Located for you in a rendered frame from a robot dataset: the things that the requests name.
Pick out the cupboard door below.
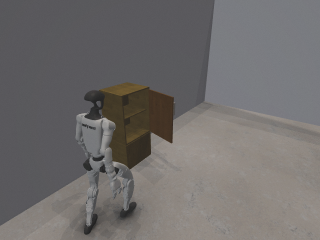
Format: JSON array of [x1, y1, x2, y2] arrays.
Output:
[[148, 89, 174, 144]]

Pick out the robot right thigh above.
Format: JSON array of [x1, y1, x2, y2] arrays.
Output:
[[103, 161, 134, 187]]

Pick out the robot right forearm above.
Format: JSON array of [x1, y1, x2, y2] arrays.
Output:
[[102, 148, 117, 181]]

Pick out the robot left thigh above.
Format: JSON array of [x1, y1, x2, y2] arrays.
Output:
[[83, 158, 100, 198]]

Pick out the handle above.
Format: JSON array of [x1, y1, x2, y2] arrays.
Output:
[[173, 102, 176, 115]]

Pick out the robot left upper arm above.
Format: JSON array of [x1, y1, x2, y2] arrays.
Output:
[[75, 113, 87, 142]]

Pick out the right robot hand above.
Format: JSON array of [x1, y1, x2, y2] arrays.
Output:
[[109, 178, 122, 199]]

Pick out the robot thigh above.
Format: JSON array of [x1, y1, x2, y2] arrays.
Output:
[[103, 161, 134, 187], [83, 158, 100, 198]]

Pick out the robot left forearm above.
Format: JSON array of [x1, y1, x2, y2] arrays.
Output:
[[76, 140, 89, 153]]

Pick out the robot right upper arm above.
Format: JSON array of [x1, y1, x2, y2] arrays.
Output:
[[99, 118, 116, 156]]

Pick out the left robot hand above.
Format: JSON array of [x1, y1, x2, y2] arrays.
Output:
[[85, 152, 93, 158]]

